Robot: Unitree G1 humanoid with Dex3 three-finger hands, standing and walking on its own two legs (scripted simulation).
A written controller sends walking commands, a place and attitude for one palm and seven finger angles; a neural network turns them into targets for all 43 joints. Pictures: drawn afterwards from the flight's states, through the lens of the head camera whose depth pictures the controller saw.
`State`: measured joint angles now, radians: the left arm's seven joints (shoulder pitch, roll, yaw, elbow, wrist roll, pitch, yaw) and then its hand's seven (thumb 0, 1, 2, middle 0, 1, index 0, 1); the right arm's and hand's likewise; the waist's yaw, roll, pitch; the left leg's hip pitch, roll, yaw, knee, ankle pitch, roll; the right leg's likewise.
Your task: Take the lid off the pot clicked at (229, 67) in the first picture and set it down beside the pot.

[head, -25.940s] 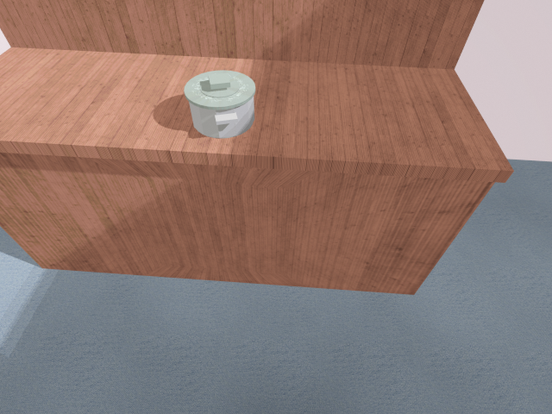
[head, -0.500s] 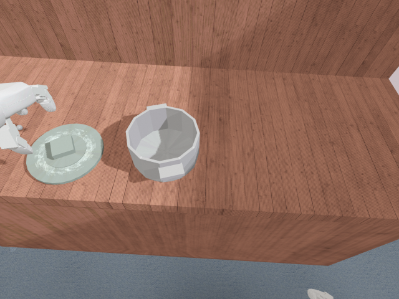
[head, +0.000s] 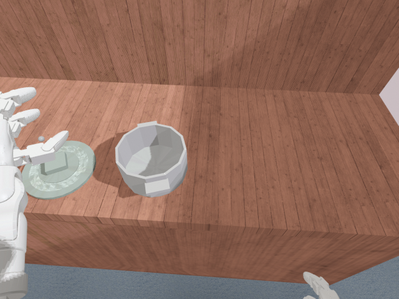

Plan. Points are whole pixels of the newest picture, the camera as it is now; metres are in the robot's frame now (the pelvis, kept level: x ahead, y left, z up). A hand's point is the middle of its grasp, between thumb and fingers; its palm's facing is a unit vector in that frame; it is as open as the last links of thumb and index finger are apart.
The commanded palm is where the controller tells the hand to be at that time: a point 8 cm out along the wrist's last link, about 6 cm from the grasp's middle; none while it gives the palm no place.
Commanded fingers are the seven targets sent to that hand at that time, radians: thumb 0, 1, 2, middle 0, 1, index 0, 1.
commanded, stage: draw the hand back to the body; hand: left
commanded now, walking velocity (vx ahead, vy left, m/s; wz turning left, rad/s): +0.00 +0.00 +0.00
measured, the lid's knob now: (56, 162) +0.41 +0.40 -0.03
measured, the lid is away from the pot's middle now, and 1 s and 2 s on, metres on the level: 0.25 0.25 0.25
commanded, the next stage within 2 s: step back with the hand held close in 1.32 s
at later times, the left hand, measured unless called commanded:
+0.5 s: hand (43, 182) +0.25 +0.26 +0.15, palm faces +0.48 -0.82 -0.32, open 7.9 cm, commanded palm +0.20 +0.29 +0.17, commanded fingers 0.00 0.90 0.90 -0.20 -0.30 -0.20 -0.30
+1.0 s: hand (41, 235) +0.18 +0.23 +0.15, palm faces +0.42 -0.84 -0.35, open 7.5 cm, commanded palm +0.12 +0.27 +0.17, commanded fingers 0.00 0.90 0.90 -0.20 -0.30 -0.20 -0.30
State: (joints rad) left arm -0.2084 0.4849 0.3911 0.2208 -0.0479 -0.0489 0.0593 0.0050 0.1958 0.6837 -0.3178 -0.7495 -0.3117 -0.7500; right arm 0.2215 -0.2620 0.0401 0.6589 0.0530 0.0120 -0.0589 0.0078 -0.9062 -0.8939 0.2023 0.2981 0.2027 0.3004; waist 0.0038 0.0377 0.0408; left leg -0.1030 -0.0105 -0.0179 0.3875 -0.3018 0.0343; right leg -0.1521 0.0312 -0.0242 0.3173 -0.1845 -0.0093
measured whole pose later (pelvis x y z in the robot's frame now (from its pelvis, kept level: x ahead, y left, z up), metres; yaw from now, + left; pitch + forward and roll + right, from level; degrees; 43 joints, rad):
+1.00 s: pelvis -0.03 -0.02 +0.00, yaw +0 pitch -4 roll -1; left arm 0.39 0.33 0.31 -0.32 -0.09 -0.08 0.10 0.02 0.89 0.90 -0.21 -0.30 -0.20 -0.30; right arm 0.14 -0.24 0.04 0.67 0.03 -0.08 -0.08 0.01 -0.91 -0.89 0.20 0.30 0.20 0.30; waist 0.05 0.07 0.03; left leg -0.06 0.01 -0.02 0.41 -0.28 0.00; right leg -0.12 0.05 -0.03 0.36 -0.17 -0.04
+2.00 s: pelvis -0.06 +0.01 -0.02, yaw +0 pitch +2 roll -1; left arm 0.64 0.42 0.41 -0.62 -0.07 -0.17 0.09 0.02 0.89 0.90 -0.21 -0.30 -0.21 -0.30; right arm 0.18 -0.20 -0.01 0.55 0.04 0.03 -0.06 0.01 -0.91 -0.89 0.20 0.30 0.20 0.30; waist 0.01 0.01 0.03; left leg -0.31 -0.04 0.00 0.59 -0.32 0.05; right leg -0.36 -0.01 -0.02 0.55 -0.21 0.01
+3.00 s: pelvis -0.23 +0.02 -0.02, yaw -2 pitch +0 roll -3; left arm 0.54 0.43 0.30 -0.58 -0.03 -0.25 0.06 0.01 0.89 0.90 -0.21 -0.30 -0.21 -0.30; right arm 0.22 -0.17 -0.01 0.65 0.01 -0.07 -0.01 0.01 -0.90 -0.89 0.20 0.30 0.20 0.30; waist 0.00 -0.03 -0.01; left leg -0.66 0.00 -0.03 1.16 -0.47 -0.01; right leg -0.28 0.00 -0.06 0.58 -0.30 0.02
